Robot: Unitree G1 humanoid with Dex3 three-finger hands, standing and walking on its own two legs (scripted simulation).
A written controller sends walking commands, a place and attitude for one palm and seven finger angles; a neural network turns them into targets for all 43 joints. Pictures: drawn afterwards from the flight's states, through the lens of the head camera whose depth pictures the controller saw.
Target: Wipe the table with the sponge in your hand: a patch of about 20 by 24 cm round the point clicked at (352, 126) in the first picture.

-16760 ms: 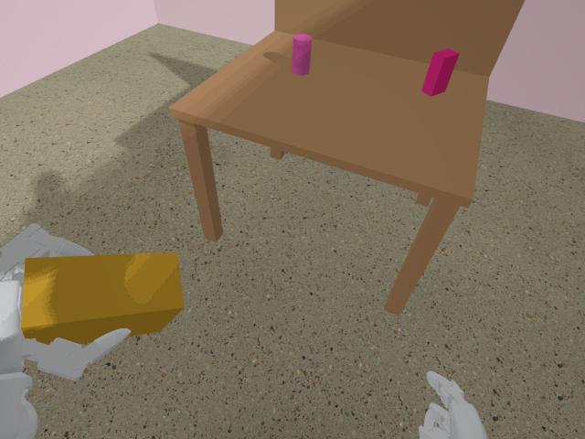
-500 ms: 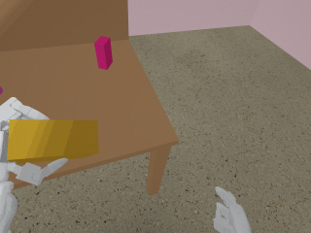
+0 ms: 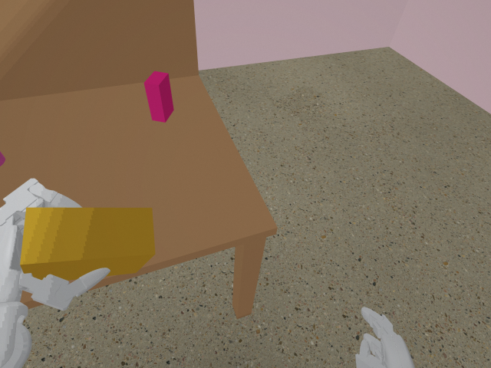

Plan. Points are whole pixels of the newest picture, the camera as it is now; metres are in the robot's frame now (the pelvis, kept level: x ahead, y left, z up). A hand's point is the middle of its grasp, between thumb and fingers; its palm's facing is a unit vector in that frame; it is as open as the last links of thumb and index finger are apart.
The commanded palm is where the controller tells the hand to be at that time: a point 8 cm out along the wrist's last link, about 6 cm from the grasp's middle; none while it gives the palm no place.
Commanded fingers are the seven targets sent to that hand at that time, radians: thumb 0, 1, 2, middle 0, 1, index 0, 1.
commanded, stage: look again from close up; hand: left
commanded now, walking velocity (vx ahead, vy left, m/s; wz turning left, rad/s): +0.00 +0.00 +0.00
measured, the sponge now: (109, 244) +0.24 +0.21 +0.13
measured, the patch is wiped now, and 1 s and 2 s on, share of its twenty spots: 0.00 0.00 0.00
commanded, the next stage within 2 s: shuffle to correct the standing spot in 0.14 s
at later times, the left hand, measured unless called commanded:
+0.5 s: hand (55, 253) +0.21 +0.26 +0.15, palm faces +0.38 -0.85 -0.36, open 10.3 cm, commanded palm +0.16 +0.29 +0.17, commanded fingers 0.00 0.10 1.30 -1.20 -1.60 -1.20 -1.60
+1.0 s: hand (58, 217) +0.26 +0.27 +0.15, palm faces +0.34 -0.82 -0.46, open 10.3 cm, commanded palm +0.19 +0.32 +0.17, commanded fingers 0.00 0.10 1.30 -1.20 -1.60 -1.20 -1.60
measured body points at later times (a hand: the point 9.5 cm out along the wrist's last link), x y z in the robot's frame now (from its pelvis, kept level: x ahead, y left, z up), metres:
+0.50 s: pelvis +0.00 +0.01 -0.01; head +0.00 +0.02 +0.44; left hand +0.18 +0.30 +0.16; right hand +0.17 -0.23 -0.08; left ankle +0.02 +0.10 -0.74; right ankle -0.01 -0.11 -0.74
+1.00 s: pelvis +0.04 +0.03 -0.02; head +0.05 +0.04 +0.43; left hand +0.23 +0.31 +0.18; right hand +0.20 -0.19 -0.10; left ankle +0.02 +0.10 -0.74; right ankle +0.04 -0.07 -0.75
